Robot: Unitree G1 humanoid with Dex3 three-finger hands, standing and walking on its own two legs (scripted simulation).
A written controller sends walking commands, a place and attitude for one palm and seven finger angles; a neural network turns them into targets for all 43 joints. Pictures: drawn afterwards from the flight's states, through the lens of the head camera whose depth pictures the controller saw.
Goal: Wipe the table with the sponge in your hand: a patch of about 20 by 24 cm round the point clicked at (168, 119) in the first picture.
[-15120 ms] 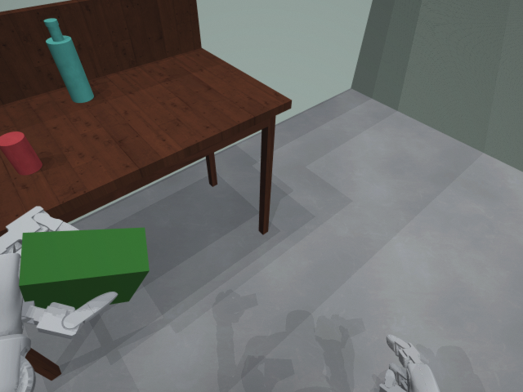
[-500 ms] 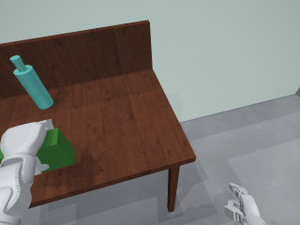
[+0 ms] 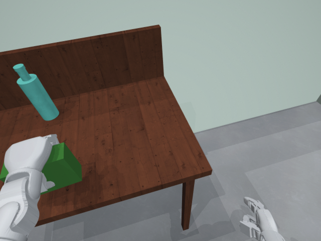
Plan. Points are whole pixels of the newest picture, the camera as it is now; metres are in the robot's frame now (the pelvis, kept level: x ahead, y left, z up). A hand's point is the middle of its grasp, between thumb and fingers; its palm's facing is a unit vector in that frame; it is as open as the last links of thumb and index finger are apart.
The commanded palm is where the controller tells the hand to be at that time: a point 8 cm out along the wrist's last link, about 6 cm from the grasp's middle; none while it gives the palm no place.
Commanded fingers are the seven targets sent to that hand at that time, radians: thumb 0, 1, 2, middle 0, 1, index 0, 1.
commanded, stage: move the sponge above the wiping area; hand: left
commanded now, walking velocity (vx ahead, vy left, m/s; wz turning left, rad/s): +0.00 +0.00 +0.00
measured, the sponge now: (49, 174) +0.24 +0.33 +0.04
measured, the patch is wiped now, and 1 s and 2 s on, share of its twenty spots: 0.00 0.00 0.00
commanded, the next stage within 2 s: none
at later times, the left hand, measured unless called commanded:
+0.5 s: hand (44, 169) +0.24 +0.33 +0.06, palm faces -0.15 -0.07 -0.99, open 9.5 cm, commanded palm +0.23 +0.32 +0.14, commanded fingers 0.00 0.10 1.30 -1.20 -1.60 -1.20 -1.60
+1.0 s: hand (55, 176) +0.23 +0.31 +0.05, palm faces -0.17 -0.12 -0.98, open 9.5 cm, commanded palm +0.23 +0.31 +0.14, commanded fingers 0.00 0.10 1.30 -1.20 -1.60 -1.20 -1.60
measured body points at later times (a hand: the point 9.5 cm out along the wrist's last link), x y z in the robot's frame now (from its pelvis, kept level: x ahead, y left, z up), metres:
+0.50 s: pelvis +0.00 -0.01 +0.00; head +0.01 -0.05 +0.45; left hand +0.25 +0.33 +0.12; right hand +0.22 -0.25 -0.10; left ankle +0.02 +0.12 -0.74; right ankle -0.03 -0.13 -0.74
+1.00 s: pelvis +0.00 +0.00 +0.00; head +0.00 -0.03 +0.45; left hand +0.24 +0.31 +0.10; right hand +0.23 -0.22 -0.10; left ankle +0.02 +0.12 -0.74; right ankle -0.03 -0.13 -0.74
